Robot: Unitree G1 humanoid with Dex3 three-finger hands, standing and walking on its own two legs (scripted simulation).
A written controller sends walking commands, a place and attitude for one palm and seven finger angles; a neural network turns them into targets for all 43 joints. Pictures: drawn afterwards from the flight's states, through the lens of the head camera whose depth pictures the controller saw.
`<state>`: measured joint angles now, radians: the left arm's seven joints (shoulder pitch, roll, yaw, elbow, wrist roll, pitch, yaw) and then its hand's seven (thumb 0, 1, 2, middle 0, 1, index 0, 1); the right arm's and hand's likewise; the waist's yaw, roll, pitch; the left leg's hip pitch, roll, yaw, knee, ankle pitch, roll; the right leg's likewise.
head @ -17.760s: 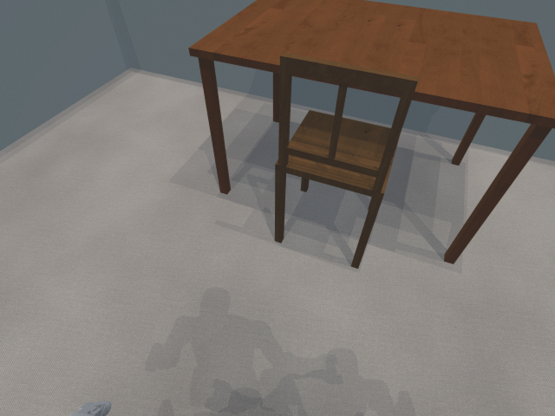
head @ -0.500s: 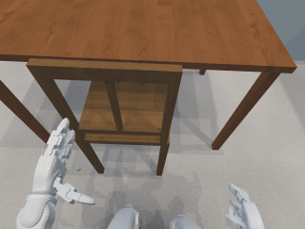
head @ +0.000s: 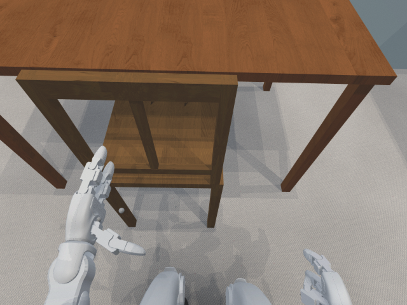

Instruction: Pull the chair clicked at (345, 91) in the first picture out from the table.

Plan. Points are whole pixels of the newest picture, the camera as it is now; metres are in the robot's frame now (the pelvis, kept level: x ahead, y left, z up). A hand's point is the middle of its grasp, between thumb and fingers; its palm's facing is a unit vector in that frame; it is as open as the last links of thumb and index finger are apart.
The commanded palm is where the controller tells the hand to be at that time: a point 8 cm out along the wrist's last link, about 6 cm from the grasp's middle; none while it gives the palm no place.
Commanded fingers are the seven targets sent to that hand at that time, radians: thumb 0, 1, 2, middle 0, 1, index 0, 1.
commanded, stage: aim the fingers beside a spindle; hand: left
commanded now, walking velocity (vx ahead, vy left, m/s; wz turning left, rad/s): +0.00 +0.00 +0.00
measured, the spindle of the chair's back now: (146, 138) +0.46 +0.15 +0.00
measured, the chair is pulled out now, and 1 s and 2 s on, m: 0.00 0.00 0.00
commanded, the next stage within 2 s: push the fingers through the gap in 1.16 s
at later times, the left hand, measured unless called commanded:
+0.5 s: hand (146, 204) +0.30 +0.12 +0.01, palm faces -0.02 -1.00 -0.01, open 16.9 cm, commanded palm +0.28 +0.17 +0.01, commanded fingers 0.00 -0.50 0.30 -0.06 -0.08 -0.06 -0.08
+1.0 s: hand (150, 202) +0.31 +0.12 +0.00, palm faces -0.01 -1.00 -0.02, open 16.9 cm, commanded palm +0.29 +0.18 +0.01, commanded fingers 0.00 -0.50 0.30 -0.06 -0.08 -0.06 -0.08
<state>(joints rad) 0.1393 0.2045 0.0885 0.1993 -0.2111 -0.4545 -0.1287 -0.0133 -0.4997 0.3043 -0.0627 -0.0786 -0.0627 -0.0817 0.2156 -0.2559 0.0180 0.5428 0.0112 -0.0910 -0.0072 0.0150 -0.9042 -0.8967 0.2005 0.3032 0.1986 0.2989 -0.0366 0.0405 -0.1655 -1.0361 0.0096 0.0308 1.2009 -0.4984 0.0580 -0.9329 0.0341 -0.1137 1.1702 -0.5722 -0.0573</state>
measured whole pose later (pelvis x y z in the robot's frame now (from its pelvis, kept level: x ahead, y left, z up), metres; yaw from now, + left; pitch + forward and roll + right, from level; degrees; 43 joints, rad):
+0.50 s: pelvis +0.00 +0.00 -0.01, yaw +0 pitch +21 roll -2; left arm 0.04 0.14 -0.02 0.26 -0.12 -0.48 0.01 -0.01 -0.50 0.30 -0.06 -0.08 -0.06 -0.08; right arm 0.20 -0.24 0.02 0.53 0.00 -0.01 0.02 0.01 -0.90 -0.90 0.20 0.30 0.20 0.30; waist -0.04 0.04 -0.18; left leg -1.11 0.01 0.04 1.26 -0.52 0.07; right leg -1.02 0.03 -0.11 1.24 -0.60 -0.05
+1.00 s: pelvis +0.00 +0.00 -0.01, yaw +0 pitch +21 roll -2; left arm 0.01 0.14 -0.02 0.32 -0.13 -0.49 0.01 -0.01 -0.50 0.30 -0.06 -0.08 -0.06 -0.08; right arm 0.20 -0.25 0.01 0.54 0.00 0.02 0.02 0.01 -0.91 -0.90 0.20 0.30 0.20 0.30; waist -0.04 0.04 -0.18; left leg -1.12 0.01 0.04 1.26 -0.52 0.06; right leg -1.02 0.03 -0.11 1.25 -0.60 -0.06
